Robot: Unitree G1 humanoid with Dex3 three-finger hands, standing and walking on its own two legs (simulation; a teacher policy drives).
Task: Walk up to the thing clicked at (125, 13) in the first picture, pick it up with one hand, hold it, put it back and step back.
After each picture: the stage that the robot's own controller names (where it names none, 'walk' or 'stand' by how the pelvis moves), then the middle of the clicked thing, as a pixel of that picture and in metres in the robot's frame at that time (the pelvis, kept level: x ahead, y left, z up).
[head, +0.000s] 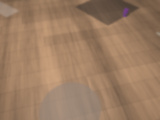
stand; (125, 12) +2.18 -0.64 -0.72
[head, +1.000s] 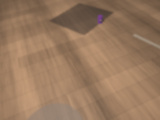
walk; (100, 19) +2.11 -0.09 -0.69
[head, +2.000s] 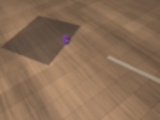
walk; (65, 39) +1.48 +0.31 -0.72
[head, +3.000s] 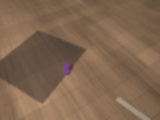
walk; (66, 69) +0.99 +0.24 -0.72
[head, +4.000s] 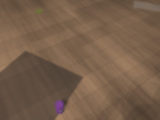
walk; (59, 107) +0.59 +0.20 -0.70
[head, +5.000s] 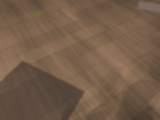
stand; out of the picture +0.39 +0.20 -0.71
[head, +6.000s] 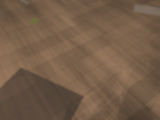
stand; out of the picture +0.38 +0.20 -0.73
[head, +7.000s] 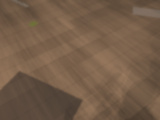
stand; out of the picture +0.35 +0.21 -0.73
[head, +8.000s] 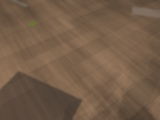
stand; out of the picture +0.35 +0.21 -0.73
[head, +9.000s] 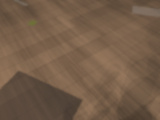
stand; out of the picture +0.35 +0.21 -0.73
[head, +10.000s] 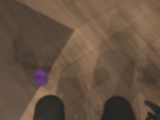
go down; (40, 78) +0.42 +0.21 -0.42
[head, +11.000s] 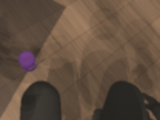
go down; (28, 62) +0.44 +0.24 -0.31
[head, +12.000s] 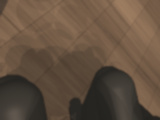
close in; out of the picture +0.42 +0.27 -0.23
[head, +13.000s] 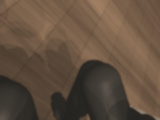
close; out of the picture +0.42 +0.29 -0.22
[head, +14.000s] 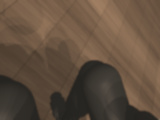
lift; out of the picture +0.40 +0.27 -0.23
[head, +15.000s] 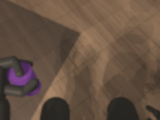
lift; (26, 80) +0.33 +0.21 -0.03
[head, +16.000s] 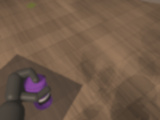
hold; (39, 92) +0.32 +0.17 +0.00
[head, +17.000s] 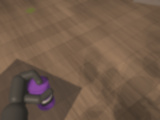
hold; (42, 93) +0.32 +0.16 +0.00
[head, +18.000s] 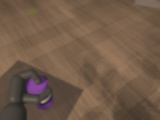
hold; (41, 93) +0.32 +0.17 +0.00
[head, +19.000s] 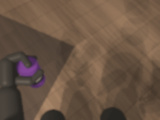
crouch; (32, 73) +0.39 +0.18 -0.07
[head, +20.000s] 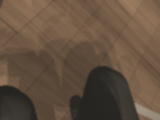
lower; out of the picture +0.46 +0.27 -0.18
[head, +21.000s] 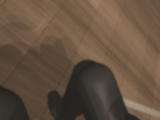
lower; out of the picture +0.42 +0.29 -0.23
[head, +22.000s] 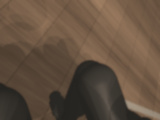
lower; out of the picture +0.42 +0.29 -0.23
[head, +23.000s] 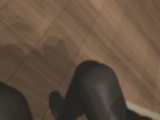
lower; out of the picture +0.42 +0.29 -0.23
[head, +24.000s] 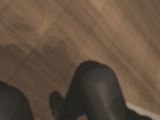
lower; out of the picture +0.42 +0.29 -0.23
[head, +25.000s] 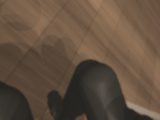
open; out of the picture +0.42 +0.29 -0.23
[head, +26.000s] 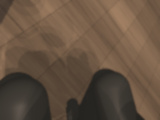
stand; out of the picture +0.42 +0.26 -0.25
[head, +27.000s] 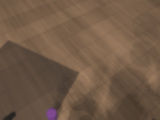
stand; (52, 115) +0.39 +0.19 -0.60
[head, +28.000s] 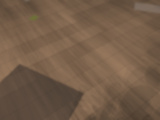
stand; out of the picture +0.39 +0.19 -0.67
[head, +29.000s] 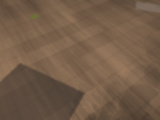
stand; out of the picture +0.38 +0.18 -0.67
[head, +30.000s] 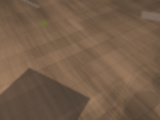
stand; out of the picture +0.40 +0.16 -0.72
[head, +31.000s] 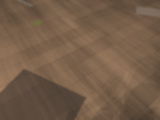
stand; out of the picture +0.37 +0.19 -0.73
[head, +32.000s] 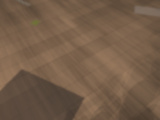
stand; out of the picture +0.36 +0.20 -0.73
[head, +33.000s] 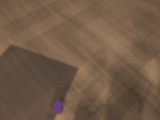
walk; (58, 107) +0.45 +0.20 -0.70
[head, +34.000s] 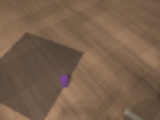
walk; (64, 81) +0.73 +0.20 -0.70
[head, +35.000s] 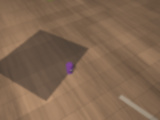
stand; (69, 68) +1.02 +0.18 -0.70
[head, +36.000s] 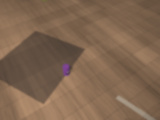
stand; (66, 70) +0.99 +0.19 -0.73
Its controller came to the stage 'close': yes
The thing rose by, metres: 0.71
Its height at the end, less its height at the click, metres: +0.00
